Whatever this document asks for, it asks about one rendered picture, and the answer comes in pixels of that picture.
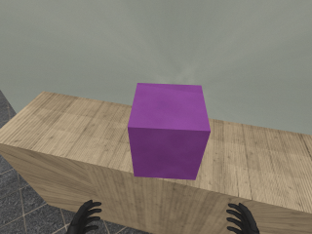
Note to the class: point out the robot left hand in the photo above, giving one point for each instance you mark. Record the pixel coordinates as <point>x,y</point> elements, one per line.
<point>81,219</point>

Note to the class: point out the robot right hand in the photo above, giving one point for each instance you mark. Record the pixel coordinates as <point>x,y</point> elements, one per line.
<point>247,223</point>

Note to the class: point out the pedestal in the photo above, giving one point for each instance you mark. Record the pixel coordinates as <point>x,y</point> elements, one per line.
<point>71,150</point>

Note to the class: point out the carton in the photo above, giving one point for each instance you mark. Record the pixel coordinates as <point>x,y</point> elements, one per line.
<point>168,130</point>

